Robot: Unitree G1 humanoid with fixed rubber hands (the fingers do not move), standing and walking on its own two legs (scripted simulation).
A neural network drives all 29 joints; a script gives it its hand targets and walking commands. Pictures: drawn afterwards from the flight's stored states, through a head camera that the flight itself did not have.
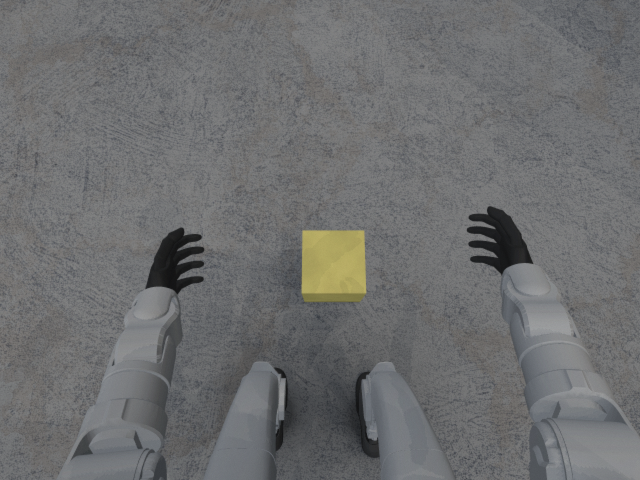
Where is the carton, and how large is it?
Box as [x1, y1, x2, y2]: [302, 231, 365, 301]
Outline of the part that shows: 302,231 302,295 304,301 359,301 365,293 363,231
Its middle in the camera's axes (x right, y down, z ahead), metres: +0.03 +0.07 +1.05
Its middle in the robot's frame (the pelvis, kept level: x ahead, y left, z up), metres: +0.46 -0.01 -0.62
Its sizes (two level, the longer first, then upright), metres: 0.161 0.158 0.168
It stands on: the floor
